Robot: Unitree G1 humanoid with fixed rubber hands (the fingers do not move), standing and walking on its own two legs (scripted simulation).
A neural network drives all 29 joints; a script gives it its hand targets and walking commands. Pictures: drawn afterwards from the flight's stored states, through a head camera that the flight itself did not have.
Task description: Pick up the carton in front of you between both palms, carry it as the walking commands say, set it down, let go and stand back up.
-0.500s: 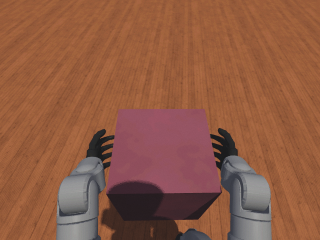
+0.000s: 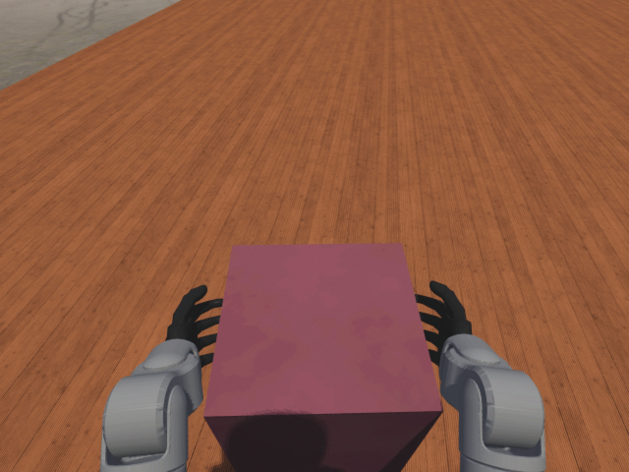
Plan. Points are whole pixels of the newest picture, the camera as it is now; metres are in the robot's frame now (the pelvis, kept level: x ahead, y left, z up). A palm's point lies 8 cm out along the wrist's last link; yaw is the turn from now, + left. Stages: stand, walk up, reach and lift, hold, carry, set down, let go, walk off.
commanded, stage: carry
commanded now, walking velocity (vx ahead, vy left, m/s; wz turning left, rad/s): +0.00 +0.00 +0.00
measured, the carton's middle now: (318, 366) +0.25 +0.00 +0.02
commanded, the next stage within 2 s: hold in 1.24 s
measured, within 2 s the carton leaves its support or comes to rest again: neither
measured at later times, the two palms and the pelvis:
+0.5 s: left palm (182, 370) +0.21 +0.15 +0.08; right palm (452, 366) +0.22 -0.15 +0.08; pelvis -0.01 +0.00 +0.00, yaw -1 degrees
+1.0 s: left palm (188, 384) +0.23 +0.16 +0.03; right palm (432, 379) +0.23 -0.14 +0.03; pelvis -0.05 +0.01 +0.00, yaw -1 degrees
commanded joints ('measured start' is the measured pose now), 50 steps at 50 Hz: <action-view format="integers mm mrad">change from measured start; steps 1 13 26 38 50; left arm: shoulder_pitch -421 -396 -449 -467 -659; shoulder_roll -789 -777 -718 -779 -774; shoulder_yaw -628 -624 -586 -483 -404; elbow -129 -137 32 285 513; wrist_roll -275 -263 -221 -125 -42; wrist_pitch -18 -29 -101 -291 -563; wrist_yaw -102 -97 -160 -216 -272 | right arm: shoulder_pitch -368 -403 -418 -526 -613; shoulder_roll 754 744 682 700 719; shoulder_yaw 622 625 599 523 372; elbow -91 -145 17 225 555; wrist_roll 274 295 203 156 46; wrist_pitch -25 -34 -108 -306 -572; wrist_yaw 110 112 162 230 274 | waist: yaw -9 -13 0 0 2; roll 27 -6 -44 -86 9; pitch -166 -79 -128 -118 -131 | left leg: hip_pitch -38 -43 -38 -73 -66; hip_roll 98 82 71 56 87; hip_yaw -55 -68 -74 -70 -88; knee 5 -44 -71 -62 -77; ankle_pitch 445 278 68 41 153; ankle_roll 9 20 35 38 60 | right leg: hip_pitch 202 142 166 101 156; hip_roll -151 -155 -137 -171 -149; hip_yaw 128 171 185 235 176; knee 37 -8 -85 -180 -75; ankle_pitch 543 396 143 -65 147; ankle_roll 35 30 34 53 27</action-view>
